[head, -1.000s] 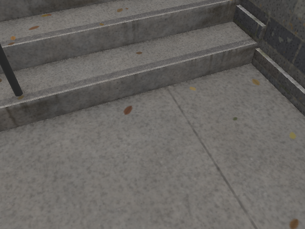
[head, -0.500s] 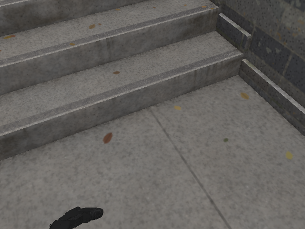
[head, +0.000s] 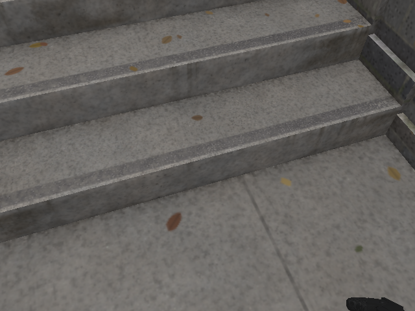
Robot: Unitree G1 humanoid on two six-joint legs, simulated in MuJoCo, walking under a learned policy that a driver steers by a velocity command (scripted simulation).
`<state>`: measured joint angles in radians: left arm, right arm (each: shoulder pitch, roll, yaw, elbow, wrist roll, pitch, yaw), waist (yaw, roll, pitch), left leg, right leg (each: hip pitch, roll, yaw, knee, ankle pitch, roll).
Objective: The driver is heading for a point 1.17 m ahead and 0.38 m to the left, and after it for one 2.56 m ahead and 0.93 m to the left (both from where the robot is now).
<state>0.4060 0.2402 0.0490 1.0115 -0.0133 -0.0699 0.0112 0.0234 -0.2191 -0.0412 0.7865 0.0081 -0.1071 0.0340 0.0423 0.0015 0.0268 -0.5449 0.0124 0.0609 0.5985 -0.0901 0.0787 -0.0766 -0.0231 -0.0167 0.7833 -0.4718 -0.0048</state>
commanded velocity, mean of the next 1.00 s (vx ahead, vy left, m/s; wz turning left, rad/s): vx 0.20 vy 0.00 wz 0.26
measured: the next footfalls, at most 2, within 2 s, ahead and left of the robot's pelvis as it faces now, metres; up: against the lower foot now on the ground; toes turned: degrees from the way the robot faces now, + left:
right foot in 0.44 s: +0.39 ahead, -0.11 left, +0.00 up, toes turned -3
left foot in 0.88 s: +0.26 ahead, +0.10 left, +0.00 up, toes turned +20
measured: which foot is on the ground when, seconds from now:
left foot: down 0.00-0.46, up 0.48-0.86, down 0.88-1.00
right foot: up 0.00-0.42, down 0.44-0.88, up 0.90-1.00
